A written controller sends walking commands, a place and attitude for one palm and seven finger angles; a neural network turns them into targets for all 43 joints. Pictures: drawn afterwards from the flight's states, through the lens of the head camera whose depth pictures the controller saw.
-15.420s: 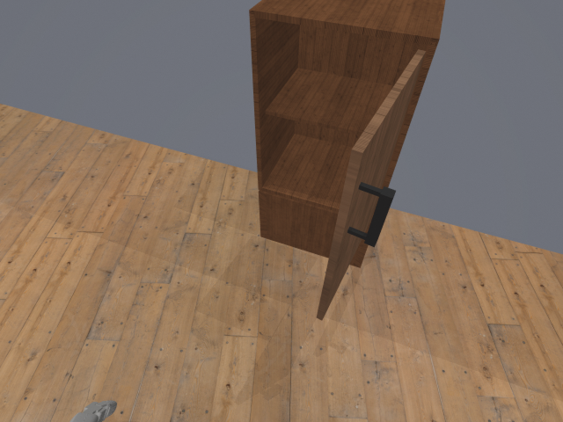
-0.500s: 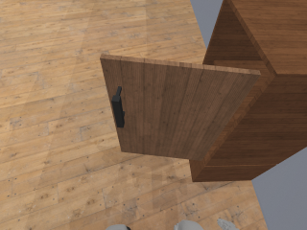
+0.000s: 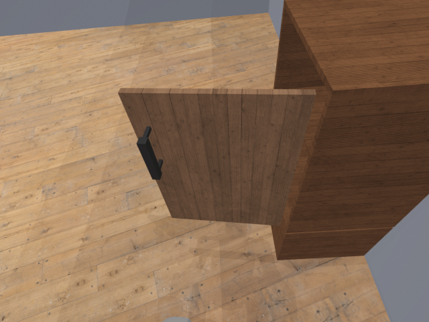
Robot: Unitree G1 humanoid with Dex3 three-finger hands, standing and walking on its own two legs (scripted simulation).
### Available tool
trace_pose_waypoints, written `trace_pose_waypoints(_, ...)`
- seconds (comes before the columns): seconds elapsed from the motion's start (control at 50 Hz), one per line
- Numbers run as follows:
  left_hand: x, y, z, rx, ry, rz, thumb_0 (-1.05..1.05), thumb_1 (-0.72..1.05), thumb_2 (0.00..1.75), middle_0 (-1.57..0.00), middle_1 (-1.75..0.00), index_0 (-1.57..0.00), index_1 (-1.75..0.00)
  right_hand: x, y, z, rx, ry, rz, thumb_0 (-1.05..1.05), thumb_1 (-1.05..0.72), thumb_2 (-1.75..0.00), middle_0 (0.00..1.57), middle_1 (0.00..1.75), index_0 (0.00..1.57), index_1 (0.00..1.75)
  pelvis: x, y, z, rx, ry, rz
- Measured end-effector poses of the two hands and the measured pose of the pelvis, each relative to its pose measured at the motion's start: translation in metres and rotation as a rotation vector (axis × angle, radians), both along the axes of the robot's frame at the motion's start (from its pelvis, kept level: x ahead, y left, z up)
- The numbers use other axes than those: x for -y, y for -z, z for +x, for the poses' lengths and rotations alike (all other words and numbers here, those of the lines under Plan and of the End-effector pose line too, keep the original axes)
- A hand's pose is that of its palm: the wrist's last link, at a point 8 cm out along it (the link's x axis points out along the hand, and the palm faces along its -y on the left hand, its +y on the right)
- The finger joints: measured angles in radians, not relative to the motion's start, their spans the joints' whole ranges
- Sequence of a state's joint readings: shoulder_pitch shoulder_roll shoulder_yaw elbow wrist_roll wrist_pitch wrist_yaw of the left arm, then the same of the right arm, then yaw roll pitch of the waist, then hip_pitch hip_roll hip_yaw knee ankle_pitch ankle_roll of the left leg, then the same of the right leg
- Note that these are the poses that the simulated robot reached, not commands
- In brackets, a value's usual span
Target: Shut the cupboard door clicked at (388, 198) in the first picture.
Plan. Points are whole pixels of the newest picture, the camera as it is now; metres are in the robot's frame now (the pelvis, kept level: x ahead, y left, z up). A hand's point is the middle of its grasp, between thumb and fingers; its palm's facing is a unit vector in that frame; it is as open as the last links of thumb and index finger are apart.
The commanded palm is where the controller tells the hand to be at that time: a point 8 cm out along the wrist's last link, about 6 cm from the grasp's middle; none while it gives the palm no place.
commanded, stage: come to a stop and stand still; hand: left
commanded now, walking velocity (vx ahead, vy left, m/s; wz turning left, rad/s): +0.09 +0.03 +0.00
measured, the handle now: (152, 153) +0.50 +0.21 -0.02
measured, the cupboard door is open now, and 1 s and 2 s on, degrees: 82 82 82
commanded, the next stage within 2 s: look again from close up in 0.50 s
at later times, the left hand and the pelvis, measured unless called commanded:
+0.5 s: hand out of the picture -0.01 +0.23 -0.18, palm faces +0.03 -0.98 -0.20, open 7.3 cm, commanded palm none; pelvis -0.02 +0.06 -0.01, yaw -1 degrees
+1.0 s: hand out of the picture +0.01 +0.25 -0.18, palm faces -0.01 -0.97 -0.22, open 7.4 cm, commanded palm none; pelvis -0.01 +0.08 -0.01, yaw -2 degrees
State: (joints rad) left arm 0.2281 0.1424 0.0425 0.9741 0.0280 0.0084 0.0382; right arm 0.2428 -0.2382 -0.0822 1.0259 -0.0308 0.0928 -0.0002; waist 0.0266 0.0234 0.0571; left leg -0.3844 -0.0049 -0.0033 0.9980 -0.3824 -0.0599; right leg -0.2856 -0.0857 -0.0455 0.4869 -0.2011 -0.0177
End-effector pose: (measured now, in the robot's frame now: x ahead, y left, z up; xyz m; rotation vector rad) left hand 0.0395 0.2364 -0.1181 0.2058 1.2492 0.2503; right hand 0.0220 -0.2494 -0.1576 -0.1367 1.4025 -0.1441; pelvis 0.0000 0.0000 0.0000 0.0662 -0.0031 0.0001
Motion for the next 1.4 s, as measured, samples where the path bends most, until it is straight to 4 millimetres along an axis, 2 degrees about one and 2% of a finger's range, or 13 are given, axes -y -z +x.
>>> trace_pose_waypoints(0.08,-0.012,0.006,-0.029,-0.05,-0.023,-0.016,0.0,0.9,0.9,-0.2,-0.3,-0.2,-0.3,-0.014,-0.005,0.002,0.025,-0.018,-0.005,0.01,-0.91,-0.9,0.19,0.3,0.2,0.3,-0.01,0.0,-0.009,-0.003,0.003,-0.006)
trace_pose_waypoints(0.16,-0.031,0.022,-0.057,-0.112,-0.045,-0.048,0.0,0.9,0.9,-0.2,-0.3,-0.2,-0.3,-0.035,-0.009,0.007,0.091,-0.024,-0.027,0.01,-0.91,-0.9,0.19,0.3,0.2,0.3,-0.028,0.006,-0.016,-0.003,0.014,-0.033)
trace_pose_waypoints(0.2,-0.042,0.034,-0.066,-0.14,-0.055,-0.065,0.0,0.9,0.9,-0.2,-0.3,-0.2,-0.3,-0.047,-0.008,0.004,0.117,-0.023,-0.042,0.01,-0.91,-0.9,0.19,0.3,0.2,0.3,-0.038,0.012,-0.019,-0.001,0.01,-0.054)
trace_pose_waypoints(0.26,-0.05,0.037,-0.073,-0.167,-0.058,-0.081,0.0,0.91,0.9,-0.2,-0.3,-0.2,-0.3,-0.066,-0.014,-0.003,0.111,-0.019,-0.037,0.01,-0.91,-0.9,0.19,0.3,0.2,0.3,-0.045,0.009,-0.019,0.007,0.015,-0.052)
trace_pose_waypoints(0.36,-0.05,0.034,-0.069,-0.16,-0.049,-0.096,0.0,0.91,0.9,-0.2,-0.3,-0.2,-0.3,-0.077,-0.013,-0.013,0.071,-0.021,-0.04,0.01,-0.94,-0.9,0.2,0.3,0.2,0.3,-0.052,0.005,-0.016,-0.002,0.009,-0.048)
trace_pose_waypoints(0.48,-0.038,0.03,-0.059,-0.154,-0.006,-0.105,0.0,0.91,0.9,-0.2,-0.3,-0.19,-0.3,-0.082,-0.002,-0.021,0.049,0.017,-0.017,0.01,-0.94,-0.9,0.2,0.3,0.2,0.3,-0.057,0.006,-0.015,0.001,0.02,-0.057)
trace_pose_waypoints(0.6,-0.04,0.03,-0.053,-0.164,0.019,-0.103,0.01,0.93,0.9,-0.2,-0.3,-0.2,-0.3,-0.088,-0.006,-0.039,0.015,0.041,-0.009,0.01,-0.94,-0.9,0.2,0.3,0.2,0.3,-0.057,0.003,-0.014,0.004,0.026,-0.059)
trace_pose_waypoints(0.72,-0.047,0.035,-0.047,-0.122,0.06,-0.098,0.01,0.92,0.9,-0.2,-0.3,-0.2,-0.3,-0.092,-0.006,-0.048,0.026,0.029,-0.01,0.01,-0.92,-0.9,0.2,0.3,0.2,0.3,-0.063,0.008,-0.017,-0.004,0.023,-0.076)
trace_pose_waypoints(0.86,-0.06,0.03,-0.038,-0.087,0.064,-0.079,0.0,0.92,0.9,-0.2,-0.3,-0.2,-0.3,-0.11,0.002,-0.049,0.047,0.018,0.021,0.01,-0.92,-0.9,0.19,0.3,0.2,0.3,-0.073,0.009,-0.014,0.015,0.026,-0.07)
trace_pose_waypoints(0.96,-0.064,0.028,-0.035,-0.082,0.064,-0.071,0.0,0.91,0.9,-0.2,-0.3,-0.2,-0.3,-0.115,0.003,-0.051,0.039,0.015,0.033,0.01,-0.93,-0.9,0.2,0.3,0.2,0.3,-0.076,0.009,-0.014,0.019,0.031,-0.062)
trace_pose_waypoints(1.1,-0.061,0.028,-0.038,-0.109,0.062,-0.077,0.0,0.91,0.9,-0.2,-0.3,-0.2,-0.3,-0.113,0.001,-0.052,0.021,0.014,0.031,0.01,-0.92,-0.9,0.2,0.3,0.2,0.3,-0.074,0.007,-0.013,0.015,0.035,-0.056)
trace_pose_waypoints(1.28,-0.051,0.032,-0.044,-0.141,0.052,-0.096,0.0,0.91,0.9,-0.2,-0.3,-0.2,-0.3,-0.099,-0.002,-0.045,0.008,0.012,0.004,0.01,-0.91,-0.9,0.2,0.3,0.2,0.3,-0.067,0.007,-0.009,0.012,0.034,-0.055)
trace_pose_waypoints(1.4,-0.04,0.038,-0.044,-0.168,0.05,-0.112,0.0,0.91,0.9,-0.2,-0.3,-0.2,-0.3,-0.088,0.001,-0.038,0.002,0.02,-0.001,0.01,-0.91,-0.9,0.2,0.3,0.2,0.3,-0.057,0.011,0.003,0.011,0.037,-0.049)
